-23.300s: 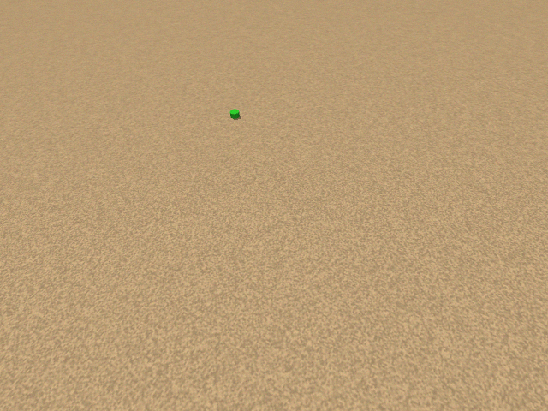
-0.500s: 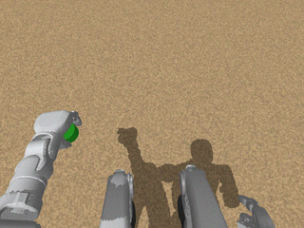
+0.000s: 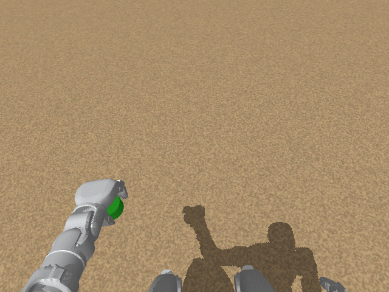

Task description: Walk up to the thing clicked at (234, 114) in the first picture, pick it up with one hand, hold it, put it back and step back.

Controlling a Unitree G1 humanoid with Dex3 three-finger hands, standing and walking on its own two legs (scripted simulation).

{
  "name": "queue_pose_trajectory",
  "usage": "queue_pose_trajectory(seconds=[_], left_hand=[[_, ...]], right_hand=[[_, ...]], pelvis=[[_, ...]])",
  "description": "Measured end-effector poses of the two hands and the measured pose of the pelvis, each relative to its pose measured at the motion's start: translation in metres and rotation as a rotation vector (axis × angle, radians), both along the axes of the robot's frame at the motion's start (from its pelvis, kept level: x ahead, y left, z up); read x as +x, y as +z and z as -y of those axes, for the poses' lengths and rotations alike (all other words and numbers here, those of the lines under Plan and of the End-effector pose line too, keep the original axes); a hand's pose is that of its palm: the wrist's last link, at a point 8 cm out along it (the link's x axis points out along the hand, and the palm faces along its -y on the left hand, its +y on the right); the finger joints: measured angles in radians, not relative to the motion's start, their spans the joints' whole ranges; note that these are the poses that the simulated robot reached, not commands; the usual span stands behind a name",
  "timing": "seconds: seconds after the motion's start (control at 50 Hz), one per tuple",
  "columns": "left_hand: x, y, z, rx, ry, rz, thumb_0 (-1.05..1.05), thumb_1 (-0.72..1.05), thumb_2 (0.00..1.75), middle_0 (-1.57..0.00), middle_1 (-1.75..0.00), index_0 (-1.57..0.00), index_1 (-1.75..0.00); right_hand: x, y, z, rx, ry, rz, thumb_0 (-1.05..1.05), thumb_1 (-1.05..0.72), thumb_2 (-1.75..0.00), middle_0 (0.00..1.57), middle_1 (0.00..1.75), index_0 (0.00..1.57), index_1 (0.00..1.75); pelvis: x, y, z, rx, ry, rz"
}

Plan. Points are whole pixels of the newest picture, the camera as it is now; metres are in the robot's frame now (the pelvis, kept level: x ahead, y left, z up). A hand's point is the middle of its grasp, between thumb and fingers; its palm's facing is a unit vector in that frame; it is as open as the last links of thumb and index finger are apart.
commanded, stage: lift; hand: left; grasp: from above
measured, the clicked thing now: (109, 206) +0.36 +0.24 -0.10
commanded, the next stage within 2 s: hold in 0.28 s
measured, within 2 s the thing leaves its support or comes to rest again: neither
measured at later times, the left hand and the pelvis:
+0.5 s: hand (100, 194) +0.34 +0.22 +0.00, palm faces -0.44 -0.07 -0.90, open 8.0 cm; pelvis +0.03 +0.00 +0.06, yaw -1 degrees
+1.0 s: hand (96, 184) +0.35 +0.22 +0.03, palm faces -0.45 -0.04 -0.89, open 8.0 cm; pelvis +0.04 +0.00 +0.07, yaw -1 degrees
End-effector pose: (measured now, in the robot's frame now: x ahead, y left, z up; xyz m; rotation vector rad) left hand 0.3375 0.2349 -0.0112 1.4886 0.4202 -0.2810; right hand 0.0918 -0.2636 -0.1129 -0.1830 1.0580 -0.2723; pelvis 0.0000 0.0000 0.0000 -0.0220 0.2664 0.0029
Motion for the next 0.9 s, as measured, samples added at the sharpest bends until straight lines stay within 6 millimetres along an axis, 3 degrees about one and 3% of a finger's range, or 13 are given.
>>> queue_pose_trajectory(seconds=[0.2,0.36,0.64,0.9], left_hand=[[0.009,0.032,0.009,-0.002,0.019,-0.011,0.01,0.30,0.31,-0.71,-0.56,-0.81,-0.51],[0.007,0.049,0.010,-0.002,0.013,-0.020,0.01,0.29,0.31,-0.72,-0.54,-0.82,-0.49],[0.017,0.078,0.008,0.006,-0.017,-0.026,0.01,0.29,0.31,-0.72,-0.55,-0.82,-0.50],[0.020,0.092,0.011,0.004,-0.036,-0.026,0.01,0.29,0.33,-0.71,-0.55,-0.81,-0.51]], right_hand=[[-0.001,0.031,0.003,0.010,-0.024,-0.007,0.00,-0.91,-0.90,0.20,0.30,0.20,0.30],[0.010,0.047,-0.001,0.022,-0.020,0.007,0.01,-0.91,-0.89,0.20,0.30,0.20,0.30],[0.039,0.067,-0.010,0.038,-0.008,0.066,0.01,-0.91,-0.89,0.20,0.30,0.20,0.30],[0.053,0.074,-0.012,0.053,0.001,0.081,0.01,-0.90,-0.89,0.20,0.30,0.20,0.30]], pelvis=[[0.012,0.032,0.001,0.011,-0.010,0.060],[0.019,0.049,-0.001,0.016,-0.014,0.097],[0.032,0.065,-0.007,0.018,-0.023,0.142],[0.039,0.072,-0.006,0.022,-0.027,0.167]])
